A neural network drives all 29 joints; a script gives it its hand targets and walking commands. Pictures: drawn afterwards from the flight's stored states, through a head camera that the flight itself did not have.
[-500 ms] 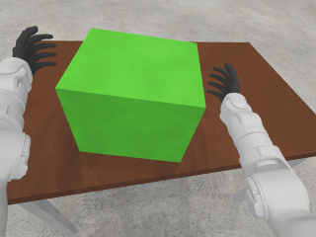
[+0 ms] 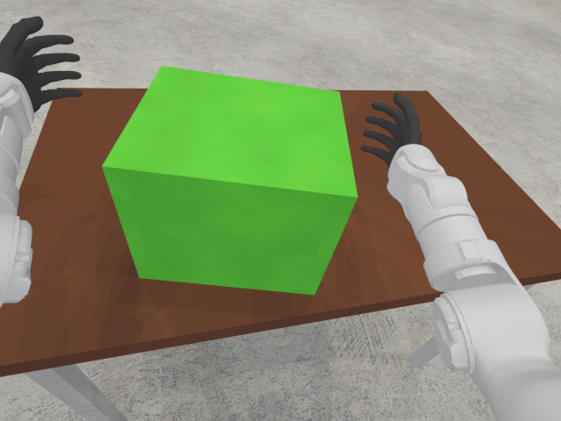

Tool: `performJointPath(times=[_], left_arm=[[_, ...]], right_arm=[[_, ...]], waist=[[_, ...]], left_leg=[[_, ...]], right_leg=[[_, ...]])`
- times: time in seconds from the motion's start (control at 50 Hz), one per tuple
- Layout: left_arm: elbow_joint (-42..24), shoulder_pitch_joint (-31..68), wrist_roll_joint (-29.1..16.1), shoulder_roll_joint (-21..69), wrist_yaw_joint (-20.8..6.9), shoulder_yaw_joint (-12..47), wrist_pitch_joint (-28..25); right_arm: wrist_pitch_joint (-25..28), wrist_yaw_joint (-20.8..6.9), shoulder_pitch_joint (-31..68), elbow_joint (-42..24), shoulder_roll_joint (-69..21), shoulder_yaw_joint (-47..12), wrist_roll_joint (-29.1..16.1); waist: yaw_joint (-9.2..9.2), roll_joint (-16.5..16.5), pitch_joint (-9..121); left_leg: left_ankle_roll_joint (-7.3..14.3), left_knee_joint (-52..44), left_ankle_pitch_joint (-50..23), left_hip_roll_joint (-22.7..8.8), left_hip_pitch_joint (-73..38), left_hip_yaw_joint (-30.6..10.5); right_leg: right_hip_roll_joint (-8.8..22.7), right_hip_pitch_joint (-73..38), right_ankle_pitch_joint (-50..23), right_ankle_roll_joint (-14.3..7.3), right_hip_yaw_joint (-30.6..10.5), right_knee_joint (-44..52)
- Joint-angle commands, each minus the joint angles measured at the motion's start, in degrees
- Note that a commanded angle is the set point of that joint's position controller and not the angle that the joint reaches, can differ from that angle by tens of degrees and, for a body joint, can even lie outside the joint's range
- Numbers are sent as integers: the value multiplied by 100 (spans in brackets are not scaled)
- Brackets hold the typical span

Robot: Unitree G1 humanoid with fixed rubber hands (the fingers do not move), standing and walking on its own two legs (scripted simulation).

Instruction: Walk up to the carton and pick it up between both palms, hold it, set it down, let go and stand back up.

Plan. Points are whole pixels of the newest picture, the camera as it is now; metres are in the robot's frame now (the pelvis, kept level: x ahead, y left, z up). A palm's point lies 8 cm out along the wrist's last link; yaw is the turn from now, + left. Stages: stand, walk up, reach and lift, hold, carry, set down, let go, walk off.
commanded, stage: set down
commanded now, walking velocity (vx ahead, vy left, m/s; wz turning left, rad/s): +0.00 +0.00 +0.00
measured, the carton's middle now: (240, 183) +0.48 +0.01 +0.08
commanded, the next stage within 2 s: none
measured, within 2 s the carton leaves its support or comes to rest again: neither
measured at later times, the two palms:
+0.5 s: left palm (20, 163) +0.41 +0.28 +0.17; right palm (397, 208) +0.35 -0.19 +0.15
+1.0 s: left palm (5, 213) +0.36 +0.29 +0.14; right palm (394, 244) +0.31 -0.18 +0.12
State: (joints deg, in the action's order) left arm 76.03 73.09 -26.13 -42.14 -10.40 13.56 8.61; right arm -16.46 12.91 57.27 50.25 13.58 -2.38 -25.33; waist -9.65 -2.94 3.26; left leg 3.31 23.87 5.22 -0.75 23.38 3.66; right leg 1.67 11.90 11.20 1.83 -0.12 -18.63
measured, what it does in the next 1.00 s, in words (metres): stands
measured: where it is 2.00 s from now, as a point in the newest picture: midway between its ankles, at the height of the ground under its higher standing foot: outside the picture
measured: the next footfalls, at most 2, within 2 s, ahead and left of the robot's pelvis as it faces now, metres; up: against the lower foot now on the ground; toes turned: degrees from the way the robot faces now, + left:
none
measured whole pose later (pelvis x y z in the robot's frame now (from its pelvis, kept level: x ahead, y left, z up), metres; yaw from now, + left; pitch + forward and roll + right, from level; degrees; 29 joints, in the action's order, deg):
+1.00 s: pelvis -0.01 +0.01 +0.00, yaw -2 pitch -5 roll -2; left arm 30.4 32.6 -21.5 -37.4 -11.2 -2.4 22.0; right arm -26.0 17.5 20.0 7.7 9.5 2.1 -21.7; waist -0.8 -2.2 -5.6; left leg 3.9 23.1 5.7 -0.9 12.3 6.2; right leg 1.9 2.4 11.7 0.7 -2.6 -19.1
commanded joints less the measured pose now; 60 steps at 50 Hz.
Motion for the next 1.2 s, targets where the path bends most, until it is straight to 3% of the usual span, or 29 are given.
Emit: performJointPath(times=[0.0, 0.1, 0.16, 0.18, 0.2, 0.28, 0.3, 0.32, 0.34, 0.36, 0.38, 0.42, 0.46, 0.52, 0.54, 0.58, 0.6, 0.66, 0.7, 0.76, 0.82, 0.94, 0.96, 1.0, 1.02, 1.04, 1.08, 1.12, 1.18], left_arm=[[-1142, 2123, 99, -637, -145, -292, 50], [-2114, 1540, 294, -792, -114, -779, 0], [-2293, 1363, 393, -915, -112, -1015, 140], [-2291, 1811, 296, -1034, -82, -995, 141], [-2561, 1082, 349, -869, -67, -1001, 151], [-3670, 475, 683, -1081, -27, -1747, 314], [-3544, 1071, 605, -1297, -15, -1752, 376], [-3299, 542, 600, -1118, -41, -1684, 470], [-3730, 670, 514, -1129, -33, -1702, 499], [-3551, 353, 541, -1121, -37, -1719, 569], [-3706, 931, 349, -1167, -13, -1525, 571], [-3545, 1118, 187, -1151, 70, -1304, 493], [-3759, 906, 65, -1090, 135, -1230, 432], [-3870, -413, 268, -936, -14, -1518, 510], [-3800, 106, 240, -1095, -47, -1502, 530], [-3723, 145, 143, -1048, -59, -1396, 575], [-3461, 272, 109, -1121, -61, -1388, 591], [-3969, -219, 295, -1006, -106, -1502, 686], [-4572, -639, 326, -882, -59, -1530, 680], [-4862, -1661, 574, -791, -146, -1935, 865], [-5006, -1359, 562, -966, -192, -1996, 1021], [-6129, -1706, 307, -960, -11, -2136, 982], [-6067, -2700, 397, -783, -38, -2217, 976], [-6023, -2010, 349, -982, -71, -2298, 940], [-6091, -2420, 344, -975, -64, -2315, 895], [-6314, -3133, 484, -877, -74, -2437, 877], [-6507, -2643, 258, -995, -59, -2365, 907], [-6844, -3068, 218, -944, -1, -2346, 910], [-6570, -2760, 189, -1017, 36, -2240, 808]], right_arm=[[125, 25, 2186, -1302, 1100, 270, 19], [230, 63, 1413, -2042, 926, 227, 13], [163, 103, 1294, -2274, 892, 250, 97], [113, 124, 1679, -2473, 926, 437, 205], [101, 145, 866, -2501, 762, 400, 161], [186, 238, 237, -3438, 717, 375, 169], [95, 256, 822, -3507, 768, 512, 208], [-52, 266, 308, -3182, 628, 421, 180], [-61, 290, 522, -3590, 701, 534, 197], [-161, 298, 151, -3445, 575, 489, 188], [-194, 323, 751, -3651, 692, 784, 336], [-293, 297, 860, -3590, 622, 904, 414], [-269, 272, 705, -3840, 629, 930, 446], [-294, 356, -451, -3931, 447, 487, 349], [-373, 400, -17, -3867, 495, 617, 354], [-466, 408, 76, -3797, 448, 653, 325], [-550, 407, 217, -3631, 400, 656, 347], [-607, 433, -261, -3921, 414, 637, 329], [-514, 414, -735, -4219, 428, 686, 297], [-535, 397, -1569, -4607, 374, 430, 166], [-662, 491, -1340, -4721, 410, 640, 254], [-631, 436, -1708, -5814, 420, 848, 458], [-632, 408, -2644, -5722, 240, 588, 395], [-672, 433, -2027, -5833, 325, 750, 528], [-661, 433, -2371, -5880, 211, 624, 489], [-633, 429, -3071, -6027, 114, 455, 390], [-629, 466, -2576, -6323, 241, 646, 447], [-594, 474, -2969, -6620, 256, 701, 533], [-739, 432, -2904, -6361, 177, 769, 540]], waist=[[4, 1120, 2600], [152, 1039, 2894], [239, 930, 2662], [192, 896, 2683], [159, 984, 2512], [538, 1077, 3212], [482, 1124, 3113], [421, 1065, 2565], [461, 972, 2662], [467, 1000, 2305], [302, 1000, 2383], [263, 1054, 2249], [285, 1059, 2538], [527, 801, 2555], [387, 897, 2605], [381, 947, 2219], [392, 902, 1914], [533, 946, 1742], [555, 1136, 1907], [775, 946, 1716], [633, 1128, 1347], [781, 975, 1771], [864, 816, 1521], [809, 808, 1764], [866, 694, 1692], [989, 749, 1577], [959, 783, 1748], [997, 841, 1720], [912, 1115, 1418]], left_leg=[[-355, 74, -1264, -106, -3521, -426], [-359, 198, -1704, -88, -3770, -380], [-284, 131, -1368, -63, -3544, -315], [-255, 68, -807, -58, -3288, -302], [-258, 44, -910, -63, -3351, -308], [-375, 243, -1797, -24, -3609, -161], [-368, 219, -1405, 21, -3329, -125], [-315, 82, -1020, 0, -3200, -161], [-274, -18, -737, -31, -3123, -149], [-228, -96, -426, -26, -3033, -143], [-246, -156, -91, -57, -2891, -167], [-190, -308, 795, -117, -2615, -237], [-187, -303, 909, -167, -2740, -248], [-154, -154, -96, -100, -3099, -202], [-171, -160, 131, -86, -2997, -226], [-120, -281, 640, -164, -2768, -314], [-55, -357, 987, -166, -2517, -310], [-101, -443, 857, -231, -2724, -347], [-218, -388, 501, -331, -3102, -439], [-258, -265, -485, -256, -3503, -351], [-249, -352, 46, -213, -3176, -322], [-267, -341, 105, -287, -3015, -303], [-252, -317, -327, -277, -3284, -307], [-219, -343, 50, -262, -3117, -312], [-162, -373, 100, -269, -2958, -309], [-166, -402, -56, -267, -3067, -299], [-177, -433, 217, -299, -2988, -353], [-241, -434, 151, -361, -3078, -385], [-176, -645, 1136, -428, -2739, -480]], right_leg=[[-255, 904, -1032, -493, 335, 437], [-286, 551, -1424, -404, 319, 324], [-283, 495, -1150, -423, 266, 368], [-263, 678, -702, -425, 257, 366], [-266, 497, -943, -478, 234, 344], [-295, -18, -1625, -394, 212, 194], [-260, 116, -1339, -387, 167, 206], [-232, 46, -1103, -431, 110, 265], [-252, 119, -839, -455, 93, 285], [-227, 5, -707, -474, 62, 308], [-241, 215, -502, -469, 116, 279], [-199, 437, 47, -529, 89, 229], [-183, 502, 66, -545, 71, 165], [-152, 27, -600, -442, 4, 209], [-140, 200, -389, -422, 14, 203], [-141, 341, 90, -513, -14, 221], [-107, 341, 285, -540, -43, 219], [-164, 215, 230, -522, -3, 216], [-246, 216, -66, -564, 66, 142], [-260, -52, -590, -505, 49, 281], [-184, 113, -310, -503, -23, 301], [-239, -72, -312, -459, -22, 195], [-232, -166, -533, -487, -79, 271], [-181, 23, -196, -459, -105, 300], [-168, -115, -261, -485, -160, 274], [-159, -315, -415, -485, -210, 276], [-184, -160, -121, -506, -161, 261], [-202, -149, -171, -507, -148, 232], [-109, -12, 194, -531, -219, 216]])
